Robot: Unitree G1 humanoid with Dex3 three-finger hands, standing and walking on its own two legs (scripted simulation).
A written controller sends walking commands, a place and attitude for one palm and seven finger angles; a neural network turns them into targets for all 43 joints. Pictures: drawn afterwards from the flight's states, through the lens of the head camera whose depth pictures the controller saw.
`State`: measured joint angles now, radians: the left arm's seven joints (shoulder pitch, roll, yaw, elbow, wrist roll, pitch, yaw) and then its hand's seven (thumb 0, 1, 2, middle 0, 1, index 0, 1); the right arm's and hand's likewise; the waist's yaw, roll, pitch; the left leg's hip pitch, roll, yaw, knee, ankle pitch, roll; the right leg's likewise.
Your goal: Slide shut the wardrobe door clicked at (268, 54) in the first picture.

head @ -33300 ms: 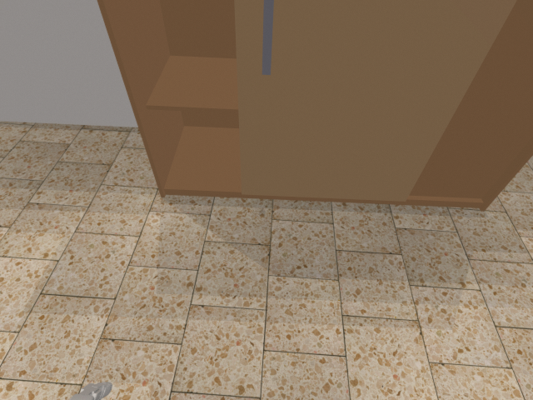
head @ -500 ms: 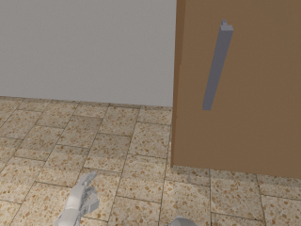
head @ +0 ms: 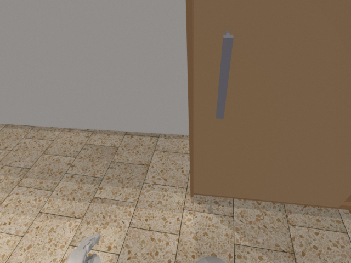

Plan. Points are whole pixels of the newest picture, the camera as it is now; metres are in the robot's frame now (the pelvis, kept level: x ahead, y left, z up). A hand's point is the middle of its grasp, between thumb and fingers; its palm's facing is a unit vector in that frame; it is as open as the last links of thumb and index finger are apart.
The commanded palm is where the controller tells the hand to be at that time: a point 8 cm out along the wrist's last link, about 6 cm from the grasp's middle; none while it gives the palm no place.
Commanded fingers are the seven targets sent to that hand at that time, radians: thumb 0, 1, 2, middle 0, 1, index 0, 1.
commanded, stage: stop stepping back and stand still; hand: right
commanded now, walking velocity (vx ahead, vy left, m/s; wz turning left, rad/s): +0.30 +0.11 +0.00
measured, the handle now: (223, 78) +0.67 -0.14 +0.11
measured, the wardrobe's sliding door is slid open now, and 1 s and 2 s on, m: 0.00 0.00 0.00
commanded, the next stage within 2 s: let the arm hang, fingers relaxed in 0.68 s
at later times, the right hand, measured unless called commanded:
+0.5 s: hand out of the picture +0.10 -0.32 +0.18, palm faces +0.54 +0.76 -0.35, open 7.4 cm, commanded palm +0.05 -0.34 +0.19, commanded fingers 0.00 -0.90 -0.90 0.20 0.30 0.20 0.30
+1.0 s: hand out of the picture +0.05 -0.30 -0.14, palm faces +0.17 +0.95 -0.26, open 7.4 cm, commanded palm none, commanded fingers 0.00 -0.90 -0.90 0.20 0.30 0.20 0.30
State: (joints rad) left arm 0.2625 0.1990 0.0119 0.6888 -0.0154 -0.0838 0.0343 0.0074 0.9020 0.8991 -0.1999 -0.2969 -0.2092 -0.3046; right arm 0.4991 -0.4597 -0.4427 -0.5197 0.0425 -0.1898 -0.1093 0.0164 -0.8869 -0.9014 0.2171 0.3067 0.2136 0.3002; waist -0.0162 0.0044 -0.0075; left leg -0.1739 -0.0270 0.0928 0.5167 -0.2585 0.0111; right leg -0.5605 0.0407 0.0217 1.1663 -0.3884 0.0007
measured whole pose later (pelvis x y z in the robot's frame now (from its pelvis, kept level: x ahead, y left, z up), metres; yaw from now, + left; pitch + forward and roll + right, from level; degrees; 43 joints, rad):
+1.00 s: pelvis -0.07 -0.07 -0.02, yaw -8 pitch -1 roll +0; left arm 0.28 0.23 0.00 0.77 0.05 0.02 -0.02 0.00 0.91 0.90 -0.20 -0.30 -0.21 -0.30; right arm 0.27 -0.23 -0.08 0.60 -0.03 0.09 -0.01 0.01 -0.91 -0.90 0.20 0.30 0.19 0.30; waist 0.05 0.01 0.00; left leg -0.41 0.07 0.04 0.85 -0.48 -0.02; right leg -0.40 -0.03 -0.07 0.80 -0.36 -0.02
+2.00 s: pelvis -0.03 -0.12 +0.02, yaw -6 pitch -1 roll +0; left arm 0.26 0.14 0.01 1.11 0.01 0.00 0.03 0.00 0.92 0.90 -0.20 -0.30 -0.20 -0.30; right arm 0.21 -0.16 -0.01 1.13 -0.01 0.00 -0.03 0.01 -0.91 -0.90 0.20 0.30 0.20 0.30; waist 0.01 0.00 0.08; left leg -0.14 0.08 -0.03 0.39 -0.23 -0.07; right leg -0.12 0.05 -0.11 0.39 -0.25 -0.08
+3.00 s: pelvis -0.02 -0.10 +0.02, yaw -7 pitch -1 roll +0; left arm 0.20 0.19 0.01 1.13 0.01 0.00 0.02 0.00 0.91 0.90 -0.20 -0.30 -0.20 -0.30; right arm 0.18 -0.20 -0.02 1.14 -0.01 -0.01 -0.02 0.01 -0.91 -0.90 0.20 0.30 0.20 0.30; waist 0.01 0.00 0.08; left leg -0.11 0.05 0.00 0.35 -0.21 -0.05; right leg -0.11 0.02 -0.08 0.36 -0.23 -0.05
